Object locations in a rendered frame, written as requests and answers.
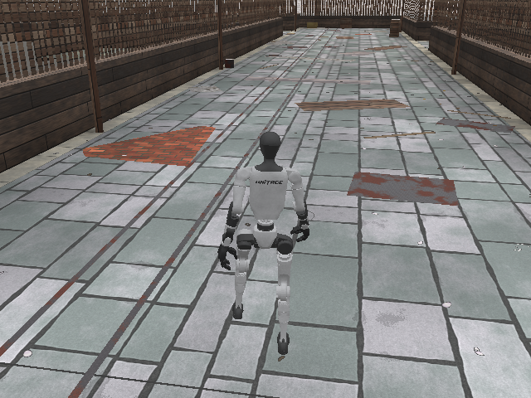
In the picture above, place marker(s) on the right robot thigh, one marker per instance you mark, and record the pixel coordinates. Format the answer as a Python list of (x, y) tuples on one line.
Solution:
[(284, 253)]

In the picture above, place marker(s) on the left robot upper arm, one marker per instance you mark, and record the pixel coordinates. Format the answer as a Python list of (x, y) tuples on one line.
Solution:
[(239, 188)]

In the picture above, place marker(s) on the robot right forearm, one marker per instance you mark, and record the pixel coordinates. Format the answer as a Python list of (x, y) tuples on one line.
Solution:
[(303, 217)]

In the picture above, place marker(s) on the robot right hand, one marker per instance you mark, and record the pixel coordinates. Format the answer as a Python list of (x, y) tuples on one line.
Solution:
[(298, 230)]

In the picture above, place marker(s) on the robot torso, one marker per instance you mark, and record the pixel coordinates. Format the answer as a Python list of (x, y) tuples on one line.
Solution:
[(267, 201)]

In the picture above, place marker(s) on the robot left forearm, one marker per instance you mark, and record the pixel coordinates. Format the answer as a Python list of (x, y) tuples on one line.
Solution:
[(230, 227)]

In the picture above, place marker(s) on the robot left hand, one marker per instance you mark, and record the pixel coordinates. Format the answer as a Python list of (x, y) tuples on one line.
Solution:
[(222, 253)]

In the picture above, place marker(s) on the right robot upper arm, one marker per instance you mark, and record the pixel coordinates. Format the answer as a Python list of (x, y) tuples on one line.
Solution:
[(297, 188)]

